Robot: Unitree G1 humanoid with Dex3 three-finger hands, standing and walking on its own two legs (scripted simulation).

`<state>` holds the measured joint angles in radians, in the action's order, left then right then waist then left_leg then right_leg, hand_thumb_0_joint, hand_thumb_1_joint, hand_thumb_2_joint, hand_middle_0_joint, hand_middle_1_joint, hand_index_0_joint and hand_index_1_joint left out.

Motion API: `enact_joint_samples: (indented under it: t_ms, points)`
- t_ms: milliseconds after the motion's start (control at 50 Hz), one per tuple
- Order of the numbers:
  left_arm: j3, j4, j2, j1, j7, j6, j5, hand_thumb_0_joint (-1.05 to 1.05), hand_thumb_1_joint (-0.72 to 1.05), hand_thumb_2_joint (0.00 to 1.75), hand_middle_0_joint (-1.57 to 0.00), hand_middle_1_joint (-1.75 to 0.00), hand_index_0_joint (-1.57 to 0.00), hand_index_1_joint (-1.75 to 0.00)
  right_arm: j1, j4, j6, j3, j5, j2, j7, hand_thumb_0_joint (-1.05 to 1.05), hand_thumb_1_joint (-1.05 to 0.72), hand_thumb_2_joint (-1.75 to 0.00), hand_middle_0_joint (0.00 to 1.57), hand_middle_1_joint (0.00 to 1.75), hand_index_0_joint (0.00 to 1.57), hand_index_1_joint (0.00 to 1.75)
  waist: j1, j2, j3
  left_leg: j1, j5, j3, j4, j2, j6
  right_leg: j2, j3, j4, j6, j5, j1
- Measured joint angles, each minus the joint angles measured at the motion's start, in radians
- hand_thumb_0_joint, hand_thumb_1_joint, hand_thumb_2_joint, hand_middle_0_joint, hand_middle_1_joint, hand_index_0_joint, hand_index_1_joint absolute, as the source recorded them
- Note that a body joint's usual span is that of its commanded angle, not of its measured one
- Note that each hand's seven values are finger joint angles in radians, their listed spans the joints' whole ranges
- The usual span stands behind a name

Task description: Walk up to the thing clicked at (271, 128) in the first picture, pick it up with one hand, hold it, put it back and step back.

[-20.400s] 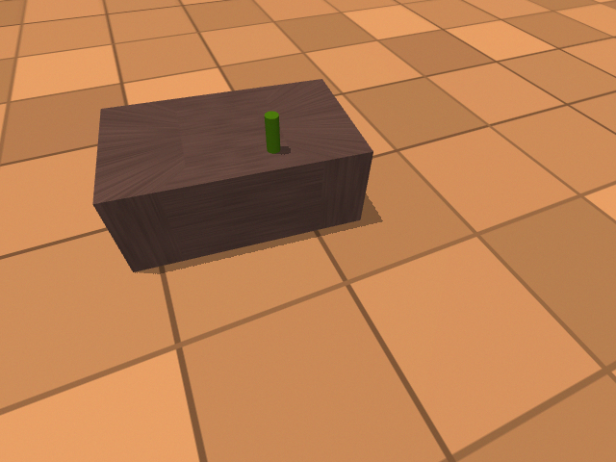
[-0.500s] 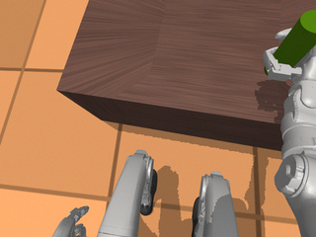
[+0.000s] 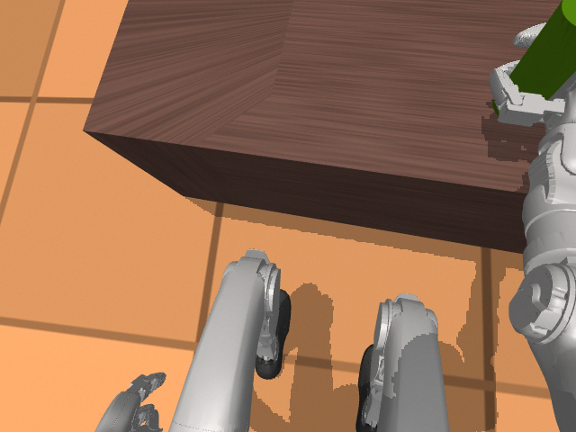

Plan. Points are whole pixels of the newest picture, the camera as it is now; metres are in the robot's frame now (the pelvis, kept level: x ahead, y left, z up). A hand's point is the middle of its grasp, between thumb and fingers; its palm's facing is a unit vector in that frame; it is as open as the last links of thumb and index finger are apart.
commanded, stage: lower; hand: right
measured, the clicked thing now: (546, 65) +0.57 -0.17 +0.03
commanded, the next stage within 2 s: loosen in 0.64 s
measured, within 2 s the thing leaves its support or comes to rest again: rests again in 0.46 s
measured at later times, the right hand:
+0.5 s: hand (509, 93) +0.57 -0.16 -0.03, palm faces +0.09 +1.00 -0.03, open 6.9 cm
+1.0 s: hand (507, 96) +0.57 -0.16 -0.04, palm faces +0.10 +0.99 -0.03, open 7.1 cm
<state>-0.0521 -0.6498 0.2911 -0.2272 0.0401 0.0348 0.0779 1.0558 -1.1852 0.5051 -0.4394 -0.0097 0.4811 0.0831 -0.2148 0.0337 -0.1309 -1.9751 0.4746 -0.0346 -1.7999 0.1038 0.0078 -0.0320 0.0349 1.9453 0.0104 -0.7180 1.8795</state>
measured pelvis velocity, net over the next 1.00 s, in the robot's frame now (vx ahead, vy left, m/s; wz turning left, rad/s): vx -0.01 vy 0.00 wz -0.01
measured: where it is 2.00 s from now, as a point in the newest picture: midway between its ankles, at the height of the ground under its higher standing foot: (319, 378)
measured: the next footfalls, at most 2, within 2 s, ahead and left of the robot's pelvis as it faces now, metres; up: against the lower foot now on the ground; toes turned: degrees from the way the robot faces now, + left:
none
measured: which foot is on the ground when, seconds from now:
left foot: down 0.00-1.00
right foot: down 0.00-1.00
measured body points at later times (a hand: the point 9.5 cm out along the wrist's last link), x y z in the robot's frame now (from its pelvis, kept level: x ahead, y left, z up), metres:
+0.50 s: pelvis +0.00 +0.00 -0.03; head +0.24 -0.03 +0.35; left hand +0.03 +0.28 -0.14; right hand +0.56 -0.22 -0.03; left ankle +0.13 +0.14 -0.44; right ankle +0.05 -0.11 -0.44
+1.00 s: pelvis -0.01 +0.00 -0.04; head +0.23 -0.03 +0.34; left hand +0.03 +0.28 -0.16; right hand +0.56 -0.22 -0.03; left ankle +0.13 +0.14 -0.44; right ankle +0.05 -0.11 -0.44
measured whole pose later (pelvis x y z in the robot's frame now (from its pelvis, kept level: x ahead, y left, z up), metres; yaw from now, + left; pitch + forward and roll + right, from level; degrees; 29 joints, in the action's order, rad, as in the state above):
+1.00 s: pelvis -0.01 +0.00 -0.04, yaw +0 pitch +38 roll +4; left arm -0.06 -0.63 0.31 -0.23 0.05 0.00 0.08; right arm 1.11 -1.18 0.48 -0.40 -0.02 0.49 0.05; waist -0.23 0.03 -0.11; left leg -2.10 0.48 -0.03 -1.92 0.12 0.01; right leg -0.05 0.03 2.08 0.02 -0.73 2.00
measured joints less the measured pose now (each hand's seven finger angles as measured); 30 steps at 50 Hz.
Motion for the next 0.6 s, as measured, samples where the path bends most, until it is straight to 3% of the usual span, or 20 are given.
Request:
enact_joint_samples:
  t_ms: [600]
  points:
    - [-0.008, 0.014, 0.017, -0.01, 0.007, -0.018, -0.001, 0.01, 0.9, 0.9, -0.21, -0.31, -0.21, -0.31, 0.024, 0.021, -0.019, 0.027, -0.009, 0.003, -0.025, 0.0, 0.03, -1.13, 0.91, 1.08, 0.91, 1.09, -0.012, -0.001, 0.013, -0.095, 0.008, 0.008, -0.091, 0.011, 0.006, -0.012, -0.002, 0.099, 0.006, -0.013, 0.098]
